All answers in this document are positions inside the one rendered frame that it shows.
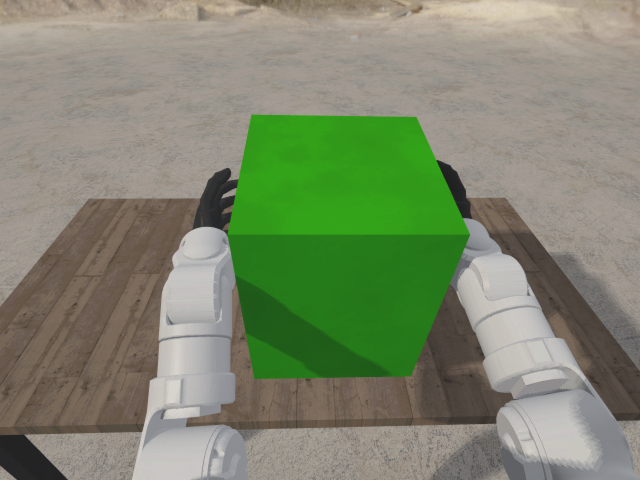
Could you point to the robot left upper arm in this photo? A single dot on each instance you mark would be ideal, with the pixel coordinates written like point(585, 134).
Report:
point(214, 452)

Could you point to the table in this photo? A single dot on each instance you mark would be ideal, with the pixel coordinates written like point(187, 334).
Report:
point(79, 342)

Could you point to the carton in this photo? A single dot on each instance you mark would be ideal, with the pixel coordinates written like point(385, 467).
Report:
point(344, 237)

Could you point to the robot left forearm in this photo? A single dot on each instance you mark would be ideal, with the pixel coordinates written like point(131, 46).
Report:
point(193, 377)

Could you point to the robot right forearm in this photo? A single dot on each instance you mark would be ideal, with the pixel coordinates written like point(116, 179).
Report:
point(522, 355)

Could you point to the robot right upper arm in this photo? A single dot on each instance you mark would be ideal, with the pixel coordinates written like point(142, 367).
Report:
point(561, 436)

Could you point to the left robot hand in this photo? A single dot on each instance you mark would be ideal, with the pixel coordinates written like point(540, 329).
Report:
point(209, 211)

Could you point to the right robot hand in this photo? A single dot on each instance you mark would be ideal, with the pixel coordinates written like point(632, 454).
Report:
point(457, 189)

